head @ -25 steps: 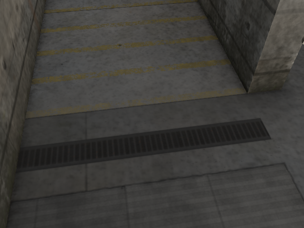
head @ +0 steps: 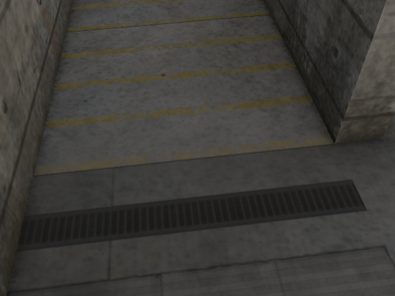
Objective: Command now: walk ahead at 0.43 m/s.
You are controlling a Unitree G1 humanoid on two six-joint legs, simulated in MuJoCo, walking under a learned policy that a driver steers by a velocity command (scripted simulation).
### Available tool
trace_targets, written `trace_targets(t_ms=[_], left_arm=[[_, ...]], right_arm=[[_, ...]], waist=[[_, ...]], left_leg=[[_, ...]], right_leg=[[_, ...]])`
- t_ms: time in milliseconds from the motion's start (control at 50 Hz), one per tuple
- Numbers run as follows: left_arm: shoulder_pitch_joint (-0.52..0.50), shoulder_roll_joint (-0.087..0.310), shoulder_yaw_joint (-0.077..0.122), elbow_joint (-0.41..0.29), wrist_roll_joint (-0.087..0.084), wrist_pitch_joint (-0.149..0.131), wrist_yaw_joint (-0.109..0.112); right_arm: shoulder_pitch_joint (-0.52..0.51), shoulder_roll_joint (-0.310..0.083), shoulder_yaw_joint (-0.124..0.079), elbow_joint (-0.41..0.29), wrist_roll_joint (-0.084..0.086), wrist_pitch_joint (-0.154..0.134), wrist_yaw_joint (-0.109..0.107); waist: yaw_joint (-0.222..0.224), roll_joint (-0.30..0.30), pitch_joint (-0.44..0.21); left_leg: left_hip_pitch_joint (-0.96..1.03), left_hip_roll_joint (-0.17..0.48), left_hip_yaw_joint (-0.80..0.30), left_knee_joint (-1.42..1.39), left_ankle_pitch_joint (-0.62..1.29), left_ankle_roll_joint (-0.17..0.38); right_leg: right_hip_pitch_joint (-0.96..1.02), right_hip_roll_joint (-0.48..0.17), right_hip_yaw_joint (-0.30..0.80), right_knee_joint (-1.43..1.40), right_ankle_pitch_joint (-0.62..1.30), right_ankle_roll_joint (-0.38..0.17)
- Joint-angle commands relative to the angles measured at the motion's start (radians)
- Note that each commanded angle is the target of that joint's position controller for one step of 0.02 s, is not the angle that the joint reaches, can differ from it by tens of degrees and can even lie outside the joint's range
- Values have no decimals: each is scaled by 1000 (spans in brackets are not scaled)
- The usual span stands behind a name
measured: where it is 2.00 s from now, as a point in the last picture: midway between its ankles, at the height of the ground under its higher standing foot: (213, 153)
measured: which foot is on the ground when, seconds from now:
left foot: up 0.00-0.36, down 0.38-0.98, up 1.00-1.00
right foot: down 0.00-0.40, up 0.42-0.94, down 0.96-1.00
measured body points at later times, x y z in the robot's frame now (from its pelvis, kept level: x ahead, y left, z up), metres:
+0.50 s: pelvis +0.28 +0.05 -0.01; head +0.31 +0.06 +0.44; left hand +0.27 +0.31 -0.16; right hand +0.42 -0.20 -0.13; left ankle +0.37 +0.14 -0.74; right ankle +0.11 -0.09 -0.63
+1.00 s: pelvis +0.56 -0.01 -0.02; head +0.59 -0.02 +0.43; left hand +0.74 +0.24 -0.12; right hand +0.53 -0.28 -0.16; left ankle +0.38 +0.13 -0.71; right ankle +0.67 -0.11 -0.74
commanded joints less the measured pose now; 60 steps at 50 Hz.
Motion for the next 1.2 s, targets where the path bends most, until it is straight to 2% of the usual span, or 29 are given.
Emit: trace_targets(t_ms=[20,80,180,260,320,360,380,400,420,440,460,480,500,540,600,680,760,840,920,940,960,980,1000,1020,1040,1060,1080,1120,1200], left_arm=[[44,57,-17,-16,14,0,-8],[113,93,-21,6,15,3,10],[152,128,-21,-7,16,14,34],[224,141,-13,11,-2,20,37],[215,157,-3,10,-1,31,38],[184,185,5,1,8,42,37],[159,178,0,-9,12,48,35],[165,140,-17,-38,25,46,31],[317,-27,-60,-32,9,21,16],[228,84,-35,-34,-22,-10,10],[118,137,-20,-77,-44,-23,9],[59,148,-18,-95,-37,-28,19],[38,145,-7,-97,-21,-20,29],[97,101,-4,-87,-13,13,32],[45,95,0,-112,-7,37,38],[-115,104,7,-164,6,35,36],[-250,87,-1,-196,0,23,23],[-345,90,-8,-233,-10,16,0],[-274,141,9,-234,-12,2,-17],[-159,171,28,-200,-9,0,-14],[27,229,55,-144,-5,0,-6],[178,337,81,-117,17,4,0],[201,302,68,-106,9,7,-7],[131,232,45,-118,0,3,-9],[42,194,32,-144,0,5,-2],[-35,163,20,-157,8,4,-3],[-74,136,10,-162,16,0,-4],[-79,145,10,-151,23,2,-12],[16,161,11,-112,13,-3,1]], right_arm=[[-19,-62,-24,-71,-7,-8,3],[-84,-43,-24,-99,-15,16,8],[-349,-26,-4,-198,-21,7,22],[-471,-34,6,-244,-13,-1,47],[-478,-62,1,-265,-11,-12,65],[-329,-125,-28,-234,-11,-14,63],[-141,-171,-53,-177,-9,-11,57],[44,-258,-74,-136,-25,-5,43],[90,-294,-74,-113,-46,-6,51],[64,-198,-50,-114,-40,-8,52],[-37,-160,-37,-123,-31,-11,49],[-138,-131,-24,-145,-31,-15,50],[-191,-108,-18,-150,-41,-20,55],[-201,-76,-8,-131,-50,-25,61],[-156,-116,-14,-100,-46,-28,45],[-81,-148,-20,-83,-42,-15,18],[-21,-164,-21,-67,-31,-6,8],[33,-173,-27,-37,-24,8,6],[-5,-199,-40,-38,-19,26,0],[-30,-193,-37,-44,-20,32,-1],[-32,-160,-23,-55,-29,35,-1],[62,-69,6,-79,-42,22,6],[82,-34,19,-69,-28,-4,12],[5,-139,-6,-83,-1,-23,16],[-84,-157,-7,-111,8,-32,17],[-121,-153,-10,-115,-3,-29,10],[-120,-149,-19,-113,-17,-15,4],[-65,-110,-18,-102,-32,13,3],[-137,-104,-20,-138,-40,32,-2]], waist=[[-18,-92,78],[-24,-78,106],[28,-74,140],[54,-78,162],[19,-101,129],[-74,-153,6],[-167,-156,-100],[-213,-37,-251],[-110,243,-430],[-148,155,-384],[-123,125,-211],[-84,8,-134],[-46,-26,-82],[9,13,-59],[19,21,7],[-21,12,46],[-66,23,64],[-93,32,91],[-27,62,46],[38,57,-22],[108,21,-145],[97,-191,-306],[86,-328,-392],[87,-237,-273],[64,-177,-163],[33,-98,-90],[-1,-95,-55],[-39,-105,-39],[-31,-81,11]], left_leg=[[-268,103,-24,-1,132,28],[-322,106,13,-79,194,-11],[-324,71,55,-459,386,-44],[-311,38,65,-620,400,-24],[-245,3,78,-685,315,20],[-15,-67,119,-681,253,61],[236,-87,126,-689,267,91],[580,119,-118,-664,253,156],[870,358,-669,-834,17,326],[825,326,-735,-932,-38,278],[675,298,-553,-943,38,226],[499,267,-414,-969,169,197],[358,228,-317,-995,258,178],[239,181,-217,-1055,275,174],[176,163,-136,-1118,283,189],[246,158,-98,-1143,275,172],[297,136,-35,-1137,278,137],[409,181,-30,-1086,280,130],[481,217,-36,-958,485,95],[464,177,1,-819,651,73],[353,116,48,-584,652,40],[-8,-10,98,-179,303,-26],[-242,-117,-16,40,-237,-43],[-348,-49,-88,136,-209,-17],[-368,10,-58,112,-122,-1],[-323,56,-35,44,-32,-3],[-262,90,-40,-20,23,-6],[-178,109,-34,-61,68,-23],[-305,122,-34,-197,201,-59]], right_leg=[[117,-246,277,-335,146,-120],[101,-232,202,-357,321,-137],[104,-215,139,-391,351,-130],[220,-255,124,-370,346,-127],[324,-286,107,-277,551,-107],[350,-274,86,-80,901,-83],[267,-227,52,141,951,-54],[2,-162,23,486,616,-22],[-348,46,116,834,-232,26],[-447,9,252,950,-266,0],[-519,-43,208,961,-192,-12],[-474,-103,187,906,-89,-14],[-418,-139,175,844,-34,-12],[-324,-177,179,772,6,-11],[-376,-197,157,655,56,14],[-507,-199,146,421,260,48],[-468,-152,101,195,391,52],[-474,-130,95,87,338,37],[-326,-87,68,25,203,-17],[-169,-50,35,7,198,-39],[97,-77,68,30,213,-76],[490,-337,457,14,144,-207],[618,-439,830,-173,5,-288],[528,-406,738,-189,-56,-234],[385,-372,586,-200,-21,-191],[233,-331,475,-234,59,-170],[132,-293,402,-266,114,-153],[32,-256,324,-319,181,-160],[66,-262,246,-353,315,-179]])
Velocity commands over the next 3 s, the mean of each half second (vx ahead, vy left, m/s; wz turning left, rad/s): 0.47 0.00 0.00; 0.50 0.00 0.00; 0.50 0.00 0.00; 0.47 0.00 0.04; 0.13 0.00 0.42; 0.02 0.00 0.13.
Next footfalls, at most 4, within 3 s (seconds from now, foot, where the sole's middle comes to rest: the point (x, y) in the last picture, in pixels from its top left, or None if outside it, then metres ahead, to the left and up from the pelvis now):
0.38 left None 0.41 0.14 -0.77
0.96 right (246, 244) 0.71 -0.11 -0.77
1.54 left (183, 171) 1.05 0.14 -0.77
2.08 right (234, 123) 1.33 -0.10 -0.77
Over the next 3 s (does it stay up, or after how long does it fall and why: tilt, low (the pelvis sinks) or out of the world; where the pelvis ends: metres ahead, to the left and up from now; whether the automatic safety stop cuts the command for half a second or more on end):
stays up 1.20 0.03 0.00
